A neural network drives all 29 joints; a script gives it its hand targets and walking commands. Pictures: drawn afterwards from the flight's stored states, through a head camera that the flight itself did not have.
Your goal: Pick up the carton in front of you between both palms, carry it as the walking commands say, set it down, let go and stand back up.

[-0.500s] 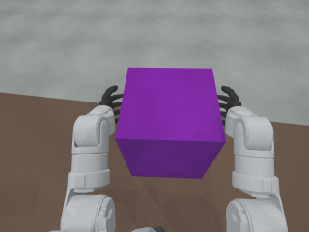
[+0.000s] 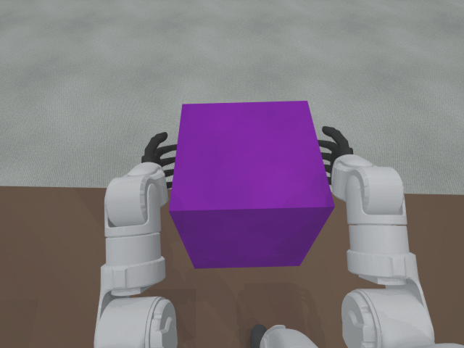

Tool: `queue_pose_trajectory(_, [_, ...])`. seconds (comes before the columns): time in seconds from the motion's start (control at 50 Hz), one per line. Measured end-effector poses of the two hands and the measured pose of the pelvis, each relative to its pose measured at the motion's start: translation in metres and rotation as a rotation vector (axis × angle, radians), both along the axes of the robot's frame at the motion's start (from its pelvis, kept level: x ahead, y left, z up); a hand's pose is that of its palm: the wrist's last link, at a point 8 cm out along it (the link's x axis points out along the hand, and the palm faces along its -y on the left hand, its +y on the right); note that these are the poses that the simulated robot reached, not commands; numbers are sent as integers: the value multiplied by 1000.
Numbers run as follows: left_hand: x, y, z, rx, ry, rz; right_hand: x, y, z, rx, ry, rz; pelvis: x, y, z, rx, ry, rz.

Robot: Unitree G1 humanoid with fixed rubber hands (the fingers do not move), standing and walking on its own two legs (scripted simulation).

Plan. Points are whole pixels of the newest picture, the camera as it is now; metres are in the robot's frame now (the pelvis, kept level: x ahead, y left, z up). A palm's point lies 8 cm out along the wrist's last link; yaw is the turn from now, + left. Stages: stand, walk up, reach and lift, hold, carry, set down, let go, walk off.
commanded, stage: carry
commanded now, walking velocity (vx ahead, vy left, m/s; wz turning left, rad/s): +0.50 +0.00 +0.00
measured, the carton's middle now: (246, 192) +0.37 -0.02 +0.05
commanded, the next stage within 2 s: none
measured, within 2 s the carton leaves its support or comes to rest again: neither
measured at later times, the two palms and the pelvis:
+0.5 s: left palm (161, 90) +0.65 +0.15 +0.08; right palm (284, 84) +0.67 -0.15 +0.07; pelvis +0.31 -0.01 -0.04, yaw -1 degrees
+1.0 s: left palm (179, 49) +0.98 +0.13 +0.01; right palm (269, 45) +0.97 -0.17 +0.02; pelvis +0.62 +0.00 -0.09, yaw -1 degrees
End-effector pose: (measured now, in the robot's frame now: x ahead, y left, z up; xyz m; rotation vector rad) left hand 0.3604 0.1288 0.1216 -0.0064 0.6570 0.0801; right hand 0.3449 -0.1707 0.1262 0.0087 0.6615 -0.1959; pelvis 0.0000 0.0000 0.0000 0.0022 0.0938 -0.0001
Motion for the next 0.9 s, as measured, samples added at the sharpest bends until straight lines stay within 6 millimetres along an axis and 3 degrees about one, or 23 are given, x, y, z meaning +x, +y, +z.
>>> queue_pose_trajectory(0.06, [46,-6,-10,25,-27,16,52,-6,-16,7,-27,29,52,-8,-29,26,-25,14])
queue_pose_trajectory(0.1, [70,-5,-23,49,-11,31,83,-5,-32,16,-10,55,76,-11,-43,10,-24,9])
queue_pose_trajectory(0.16, [91,3,-48,54,86,60,114,3,-57,11,86,95,105,-19,-42,8,-25,0])
queue_pose_trajectory(0.22, [111,9,-62,48,147,86,143,9,-70,5,146,125,134,-25,-36,19,-21,4])
queue_pose_trajectory(0.3, [154,12,-64,44,140,108,189,13,-74,22,139,129,175,-28,-30,29,-9,7])
queue_pose_trajectory(0.42, [233,15,-51,36,67,111,264,15,-65,44,67,105,250,-23,-29,32,5,-4])
queue_pose_trajectory(0.54, [327,26,-44,38,-15,96,355,26,-58,40,-16,95,342,-10,-51,5,-2,-21])
queue_pose_trajectory(0.6, [380,32,-57,29,-40,71,402,32,-65,12,-40,84,397,-3,-79,-26,-30,-40])
queue_pose_trajectory(0.66, [427,29,-80,18,-2,31,438,29,-83,-23,-1,62,432,2,-95,2,-31,-29])
queue_pose_trajectory(0.76, [478,16,-109,42,130,-33,474,16,-115,-11,134,14,482,13,-89,-19,-25,-30])
queue_pose_trajectory(0.9, [558,9,-118,14,120,-32,551,9,-117,-1,121,-17,557,13,-82,-31,-2,-27])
